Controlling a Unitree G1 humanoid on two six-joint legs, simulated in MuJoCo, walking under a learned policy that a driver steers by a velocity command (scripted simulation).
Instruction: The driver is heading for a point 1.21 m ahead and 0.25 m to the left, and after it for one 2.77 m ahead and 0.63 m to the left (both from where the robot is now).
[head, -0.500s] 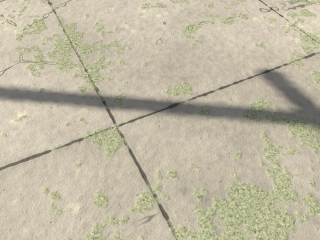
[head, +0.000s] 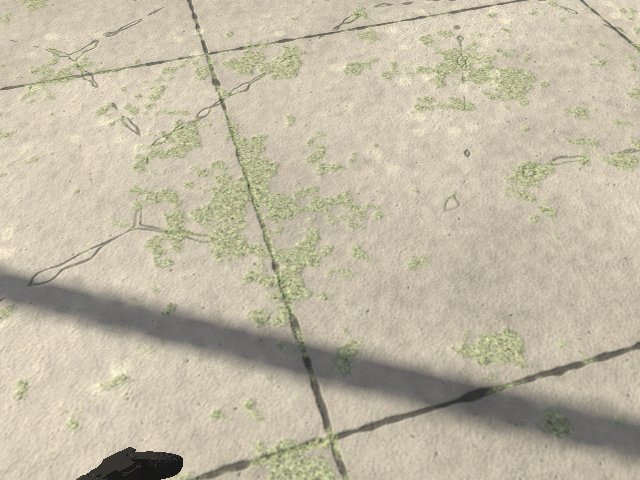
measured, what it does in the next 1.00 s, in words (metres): walks ahead, turning left: right foot, then left foot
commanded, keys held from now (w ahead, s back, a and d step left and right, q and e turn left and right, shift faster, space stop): w+q+shift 0.50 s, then w+shift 0.20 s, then w+e+shift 0.30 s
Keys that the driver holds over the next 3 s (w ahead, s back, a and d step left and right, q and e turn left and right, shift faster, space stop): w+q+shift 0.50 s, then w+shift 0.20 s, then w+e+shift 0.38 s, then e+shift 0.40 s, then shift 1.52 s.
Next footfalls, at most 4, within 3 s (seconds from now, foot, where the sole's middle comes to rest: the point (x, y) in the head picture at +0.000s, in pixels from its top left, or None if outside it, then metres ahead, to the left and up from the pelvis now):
0.20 right None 0.42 -0.16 -0.78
0.64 left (230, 385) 0.73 0.20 -0.78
1.10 right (194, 238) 1.18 0.31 -0.78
1.50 left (136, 174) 1.44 0.51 -0.78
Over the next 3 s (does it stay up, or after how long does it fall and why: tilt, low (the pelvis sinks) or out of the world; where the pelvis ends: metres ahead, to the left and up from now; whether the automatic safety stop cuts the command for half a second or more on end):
stays up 1.28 0.42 0.01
